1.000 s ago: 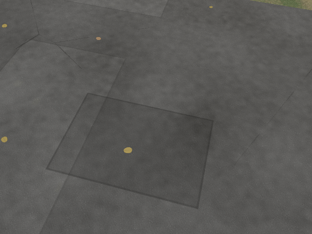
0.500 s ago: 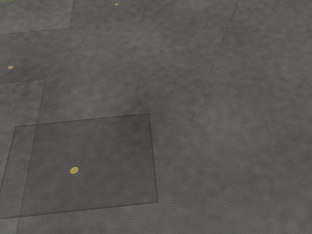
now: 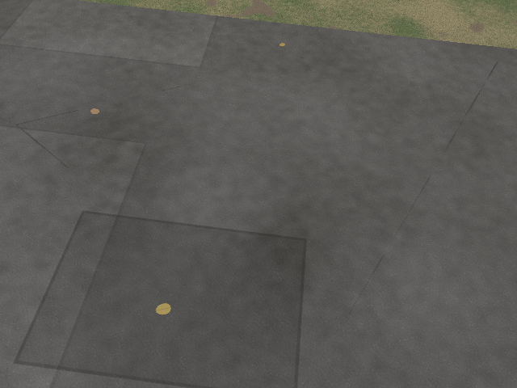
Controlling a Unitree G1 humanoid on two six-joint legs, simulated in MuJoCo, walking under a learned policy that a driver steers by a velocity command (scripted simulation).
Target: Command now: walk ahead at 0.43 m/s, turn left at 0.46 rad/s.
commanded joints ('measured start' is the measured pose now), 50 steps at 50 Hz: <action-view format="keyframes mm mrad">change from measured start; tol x32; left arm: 1 -136 -9 -21 -176 42 -43 1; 19 -419 21 -32 -204 2 -79 -47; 26 75 234 38 -103 32 -67 -40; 50 47 122 16 -155 11 58 41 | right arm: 1 329 -331 -95 -8 -2 -13 -14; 50 -3 -155 -40 -134 -70 -10 -52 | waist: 1 -147 399 -122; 20 -130 123 93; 26 -12 -235 -389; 50 -5 253 -156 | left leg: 1 608 276 -740 -308 -283 281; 19 375 145 -233 -393 284 130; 24 493 111 -127 28 1000 60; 27 -237 -143 -210 877 -345 -99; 47 156 -26 -185 -231 219 -80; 50 351 391 -651 -234 561 240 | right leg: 1 -698 120 28 684 -147 8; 21 -547 50 120 19 454 -75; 24 -224 136 53 13 404 -154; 27 524 -301 888 -40 652 -454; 35 -186 -93 408 -141 974 -326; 46 -146 -15 574 21 458 -175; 50 -516 149 301 650 -293 16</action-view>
